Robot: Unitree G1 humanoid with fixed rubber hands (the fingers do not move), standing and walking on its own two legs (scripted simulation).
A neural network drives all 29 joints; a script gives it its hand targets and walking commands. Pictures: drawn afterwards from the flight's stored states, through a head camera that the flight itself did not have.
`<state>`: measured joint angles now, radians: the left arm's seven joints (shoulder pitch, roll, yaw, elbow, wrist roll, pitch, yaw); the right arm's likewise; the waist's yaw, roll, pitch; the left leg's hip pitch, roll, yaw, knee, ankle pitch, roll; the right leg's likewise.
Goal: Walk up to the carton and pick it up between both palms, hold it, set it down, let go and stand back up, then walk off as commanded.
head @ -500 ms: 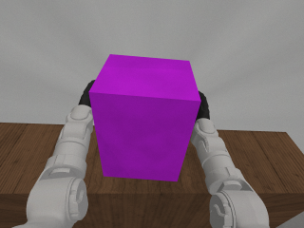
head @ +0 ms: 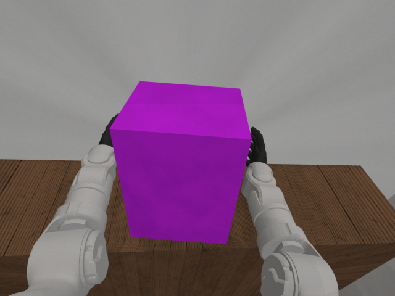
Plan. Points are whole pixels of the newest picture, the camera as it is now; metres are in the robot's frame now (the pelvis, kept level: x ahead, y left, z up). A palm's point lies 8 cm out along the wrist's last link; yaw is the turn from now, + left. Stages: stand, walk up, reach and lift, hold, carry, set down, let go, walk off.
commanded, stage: set down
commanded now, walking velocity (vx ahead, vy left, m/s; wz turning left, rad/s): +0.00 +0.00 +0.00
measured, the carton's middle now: (184, 164) +0.40 -0.02 +0.07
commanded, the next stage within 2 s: none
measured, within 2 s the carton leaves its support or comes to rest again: neither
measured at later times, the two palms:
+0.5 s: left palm (115, 149) +0.44 +0.13 +0.09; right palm (253, 173) +0.36 -0.17 +0.08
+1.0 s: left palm (118, 153) +0.44 +0.12 +0.07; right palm (253, 183) +0.35 -0.18 +0.06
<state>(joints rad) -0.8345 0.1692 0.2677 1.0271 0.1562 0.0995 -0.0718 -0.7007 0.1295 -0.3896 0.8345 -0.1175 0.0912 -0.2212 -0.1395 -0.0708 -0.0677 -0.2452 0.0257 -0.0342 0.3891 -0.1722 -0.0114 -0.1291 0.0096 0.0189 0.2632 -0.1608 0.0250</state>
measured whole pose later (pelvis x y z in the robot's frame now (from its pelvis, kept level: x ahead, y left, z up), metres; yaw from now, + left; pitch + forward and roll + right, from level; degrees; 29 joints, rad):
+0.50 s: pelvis +0.01 +0.00 +0.00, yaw +0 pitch +2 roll -2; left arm -0.84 0.17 0.27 1.06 0.20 0.06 -0.10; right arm -0.64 0.18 -0.44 0.84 -0.18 0.01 -0.22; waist -0.15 -0.08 -0.05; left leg -0.25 0.02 -0.03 0.39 -0.19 -0.01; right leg -0.13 0.01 0.02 0.26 -0.17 0.03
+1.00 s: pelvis +0.01 +0.00 +0.00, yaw +0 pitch +3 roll -1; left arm -0.84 0.16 0.31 1.10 0.26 0.00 -0.12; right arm -0.61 0.20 -0.52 0.90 -0.27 -0.12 -0.22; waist -0.15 -0.08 -0.02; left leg -0.25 0.02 -0.03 0.39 -0.19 -0.01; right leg -0.13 0.01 0.02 0.26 -0.18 0.03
